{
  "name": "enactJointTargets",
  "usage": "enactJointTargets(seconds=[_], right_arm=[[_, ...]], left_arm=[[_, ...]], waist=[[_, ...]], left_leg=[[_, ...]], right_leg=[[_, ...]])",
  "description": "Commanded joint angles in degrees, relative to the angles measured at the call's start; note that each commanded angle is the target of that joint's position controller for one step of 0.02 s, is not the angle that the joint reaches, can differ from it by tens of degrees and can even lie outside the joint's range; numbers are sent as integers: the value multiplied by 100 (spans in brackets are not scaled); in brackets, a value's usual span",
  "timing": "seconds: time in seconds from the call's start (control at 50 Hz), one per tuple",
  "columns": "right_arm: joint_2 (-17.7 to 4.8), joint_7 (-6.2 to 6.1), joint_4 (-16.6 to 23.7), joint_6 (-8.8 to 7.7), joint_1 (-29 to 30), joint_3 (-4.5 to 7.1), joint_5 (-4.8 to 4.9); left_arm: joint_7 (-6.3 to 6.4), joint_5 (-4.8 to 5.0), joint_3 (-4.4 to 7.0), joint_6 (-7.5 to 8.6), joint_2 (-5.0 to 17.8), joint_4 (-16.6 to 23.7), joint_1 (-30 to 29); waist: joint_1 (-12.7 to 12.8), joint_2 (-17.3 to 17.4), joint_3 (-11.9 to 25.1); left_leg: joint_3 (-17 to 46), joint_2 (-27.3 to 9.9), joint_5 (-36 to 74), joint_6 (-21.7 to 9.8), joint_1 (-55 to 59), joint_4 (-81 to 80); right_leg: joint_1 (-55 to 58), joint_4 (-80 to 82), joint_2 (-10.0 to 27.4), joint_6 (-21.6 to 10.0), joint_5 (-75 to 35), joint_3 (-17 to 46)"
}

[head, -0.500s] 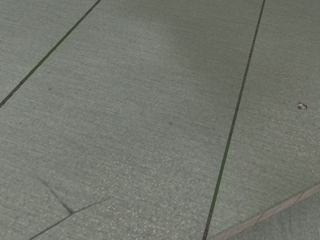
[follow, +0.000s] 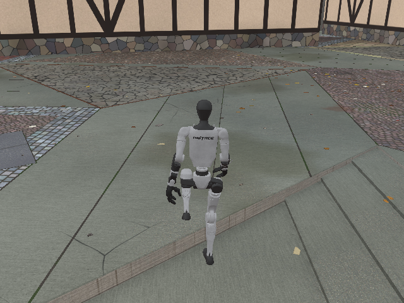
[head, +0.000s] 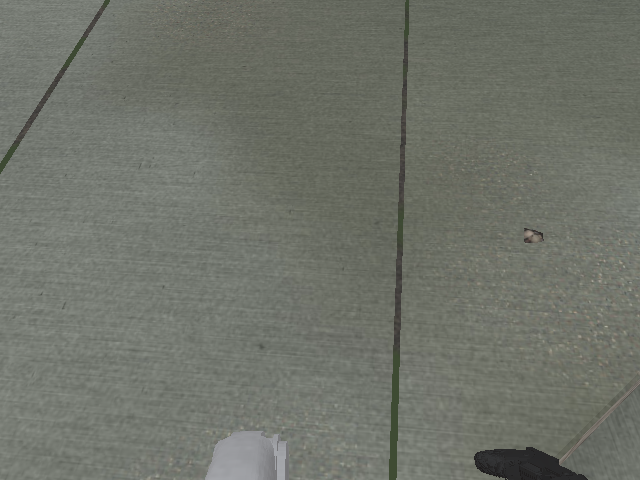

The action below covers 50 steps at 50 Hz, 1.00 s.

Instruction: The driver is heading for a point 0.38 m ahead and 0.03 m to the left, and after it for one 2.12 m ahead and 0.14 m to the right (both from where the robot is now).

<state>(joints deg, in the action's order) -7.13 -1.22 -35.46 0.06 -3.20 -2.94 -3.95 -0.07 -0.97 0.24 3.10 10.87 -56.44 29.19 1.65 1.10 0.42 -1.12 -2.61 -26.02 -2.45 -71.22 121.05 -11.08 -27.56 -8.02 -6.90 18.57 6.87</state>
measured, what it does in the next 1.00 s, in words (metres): climbs: left foot 0.15 m higher, then right foot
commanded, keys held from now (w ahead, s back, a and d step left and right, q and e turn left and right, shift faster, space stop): w+e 0.18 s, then w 0.06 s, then no key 0.76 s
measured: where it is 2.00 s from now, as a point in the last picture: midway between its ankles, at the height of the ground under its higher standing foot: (360, 359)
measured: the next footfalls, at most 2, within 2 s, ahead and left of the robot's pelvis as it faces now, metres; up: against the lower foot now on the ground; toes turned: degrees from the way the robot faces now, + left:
left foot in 0.18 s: +0.29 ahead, +0.11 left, +0.15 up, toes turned -4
right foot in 0.64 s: +0.52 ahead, -0.10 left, +0.15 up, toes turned -10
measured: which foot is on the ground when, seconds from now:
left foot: up 0.00-0.16, down 0.18-0.64, up 0.66-0.96, down 0.98-1.00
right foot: down 0.00-0.18, up 0.20-0.62, down 0.64-1.00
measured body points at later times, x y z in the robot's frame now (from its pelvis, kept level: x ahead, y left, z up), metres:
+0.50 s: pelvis +0.29 +0.03 +0.16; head +0.33 +0.03 +0.60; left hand +0.55 +0.19 +0.08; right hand +0.24 -0.21 +0.02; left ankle +0.25 +0.12 -0.58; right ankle +0.42 -0.12 -0.52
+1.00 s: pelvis +0.42 +0.01 +0.14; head +0.43 +0.01 +0.59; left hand +0.61 +0.22 +0.03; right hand +0.49 -0.26 +0.02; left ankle +0.46 +0.15 -0.59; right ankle +0.48 -0.09 -0.58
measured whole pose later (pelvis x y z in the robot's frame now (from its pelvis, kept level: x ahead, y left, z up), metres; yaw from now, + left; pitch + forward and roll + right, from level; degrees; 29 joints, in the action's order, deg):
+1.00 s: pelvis +0.42 +0.01 +0.14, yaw -11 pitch +1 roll -1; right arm -13.5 -2.8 -48.4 0.6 -9.8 1.0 -1.2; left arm 0.1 -1.1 0.7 0.2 11.6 -42.5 8.5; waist 0.9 0.8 -0.1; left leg 2.4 -2.8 -15.8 1.2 -18.4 33.9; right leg -22.0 -29.4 -3.8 -3.1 8.4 -0.9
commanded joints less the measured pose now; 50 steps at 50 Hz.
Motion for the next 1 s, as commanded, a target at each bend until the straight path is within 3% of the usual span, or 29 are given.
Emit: enactJointTargets(seconds=[0.02,0.1,0.14,0.16,0.18,0.2,0.22,0.24,0.26,0.3,0.32,0.34,0.38,0.42,0.44,0.48,0.52,0.62,0.64,0.66,0.68,0.7,0.72,0.76,0.82,0.9,0.96,0.98,1.0], right_arm=[[-126,37,1216,-60,1552,-138,11],[-127,86,1133,6,1153,-53,95],[-162,102,933,-37,492,17,267],[-377,70,697,-80,-224,181,372],[-809,41,459,-162,-1269,386,368],[-1450,4,175,-265,-2138,617,124],[-1876,-26,-133,-101,-2050,729,154],[-1530,-42,-194,-20,-1383,678,315],[-904,-82,-144,-287,-1113,476,486],[-112,99,-530,-582,-669,290,417],[72,163,-732,-643,-637,270,329],[149,198,-919,-674,-736,265,323],[-142,172,-1114,-709,-796,340,435],[-615,52,-1109,-698,-829,458,452],[-725,-45,-1049,-655,-711,462,435],[-1099,-133,-1252,-644,-1442,535,503],[-1494,-187,-1165,-629,-1364,648,539],[-1432,-90,-1093,-454,-1447,643,508],[-1416,-65,-992,-473,-1427,619,430],[-896,10,-875,-522,-1900,408,252],[-880,124,-1133,-463,-2499,338,315],[-1324,139,-1165,-368,-2195,479,429],[-1369,84,-1001,-274,-1573,529,454],[-1345,-118,-871,-70,-1166,566,375],[-1114,-236,-1035,48,-1449,533,385],[-1082,-221,-1117,67,-1198,521,364],[-1068,-154,-1156,19,-1084,503,247],[-1254,-146,-1070,-9,-1022,517,188],[-1639,-174,-1034,-7,-771,614,270]], left_arm=[[219,76,140,20,855,182,259],[363,139,315,-33,987,305,541],[300,58,344,-49,947,621,-8],[233,40,413,22,1101,621,87],[133,81,526,178,1366,728,-359],[14,254,522,356,1056,1038,-663],[-209,76,527,340,658,1401,-878],[-266,-212,546,290,598,1328,-508],[-282,304,322,214,167,1359,-1044],[-124,225,165,22,115,1615,-1073],[-44,273,181,-78,266,1620,-935],[3,292,135,-135,212,1668,-865],[39,317,50,-99,201,1895,-1169],[17,137,38,-16,414,2184,-1677],[-6,127,-45,-5,204,2182,-1828],[-96,87,-114,33,-46,2357,-2469],[-174,91,-29,57,263,2362,-2567],[-200,17,269,87,779,2099,-1910],[-115,-70,338,78,1041,2062,-1546],[-24,-293,292,22,1195,2151,-1309],[-13,-287,109,2,521,2120,-1340],[-38,-137,59,-26,289,2175,-1718],[-47,-42,47,-30,309,2147,-2097],[-21,-28,85,-64,547,2160,-2639],[6,-121,172,-160,715,2122,-2712],[19,-65,201,-208,715,1983,-2568],[26,27,133,-235,519,1764,-2324],[22,8,112,-207,459,1689,-2179],[20,2,152,-189,529,1704,-2051]], waist=[[144,-238,-541],[151,-452,202],[-453,-734,645],[-761,-1064,1023],[-1435,-1091,1525],[-1661,147,2172],[-1300,1803,2045],[-715,1169,1371],[-777,1015,239],[-93,-128,-484],[152,-284,-472],[240,-108,-458],[362,97,-642],[276,71,-495],[204,5,-197],[-212,317,534],[-246,389,617],[86,432,669],[217,142,954],[68,-1080,1778],[-89,-1172,2661],[-51,-605,2024],[-112,-363,1286],[-375,-273,591],[-445,-681,585],[-306,-854,545],[-341,-702,356],[-273,-505,221],[3,116,-19]], left_leg=[[-576,68,-2,149,10,-1824],[-559,53,-127,-114,1035,-3394],[-879,727,-745,-303,3489,-4814],[-579,854,-737,-416,4393,-5066],[145,676,-830,-655,5524,-5899],[2390,-598,-1932,-1126,6733,-7195],[5645,-1572,-1790,-1663,6759,-9710],[6471,-1695,-2516,-1832,6297,-9985],[5786,-1840,-1228,-1767,5582,-10447],[3453,-1485,527,-1134,4335,-9683],[2515,-1236,1035,-900,4059,-9625],[2082,-1124,1378,-815,4170,-9714],[1012,-708,1916,-727,4444,-10232],[9,-220,3483,-787,4522,-10439],[-452,20,3998,-774,4518,-10533],[-209,-262,4971,-828,5700,-10760],[-67,-602,5622,-683,6922,-10496],[-22,-488,5543,-381,7178,-8992],[-130,-236,4415,-205,6223,-8087],[-115,365,632,127,4508,-6236],[823,355,-1269,326,4454,-5382],[881,145,-1142,434,4332,-5169],[703,47,-963,532,4073,-5339],[627,-102,-491,664,4456,-6048],[303,63,-38,703,5192,-6898],[207,48,675,540,5619,-7959],[198,47,1422,238,6196,-9152],[575,-282,1429,68,6213,-9438],[751,-400,674,-177,5658,-9565]], right_leg=[[-664,2135,1370,-905,-962,1925],[1348,1905,1677,-806,-4897,1115],[617,1068,1509,-553,-8554,565],[731,78,1692,-516,-9860,781],[452,-1321,1724,-437,-9925,714],[-665,-3359,1047,-218,-7262,381],[-2242,-5414,-200,155,-472,23],[-3043,-6674,37,87,-103,476],[-3520,-7571,-59,186,37,545],[-3550,-7817,439,34,143,187],[-3303,-7549,569,-12,156,244],[-3441,-7543,537,-50,122,306],[-3672,-5966,632,-14,-287,281],[-3033,-3788,523,257,-1171,-362],[-2185,-2366,477,484,-1228,-832],[-1506,-1283,425,778,-1774,-1018],[-1859,-656,560,702,-2147,-773],[-506,735,487,95,-2765,-842],[714,291,1056,-158,-4320,-299],[2569,-270,2622,-1239,-6949,1323],[2508,61,3225,-1951,-6054,2310],[1715,407,2882,-1730,-4651,1998],[1073,666,2555,-1353,-3536,1625],[-355,1101,2147,-850,-2202,1112],[-1024,1235,1692,-714,-1626,540],[-1157,1284,1673,-643,-52,586],[-1454,1127,1455,-152,1147,493],[-1578,917,1314,119,1365,399],[-1485,749,945,330,1055,-19]])
Velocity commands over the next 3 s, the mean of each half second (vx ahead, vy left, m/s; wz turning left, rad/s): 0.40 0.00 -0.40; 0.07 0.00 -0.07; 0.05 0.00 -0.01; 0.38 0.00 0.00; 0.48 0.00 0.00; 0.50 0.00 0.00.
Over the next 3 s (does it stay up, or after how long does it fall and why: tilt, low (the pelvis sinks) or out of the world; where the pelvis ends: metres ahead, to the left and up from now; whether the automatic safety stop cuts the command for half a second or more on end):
stays up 1.22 -0.12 0.16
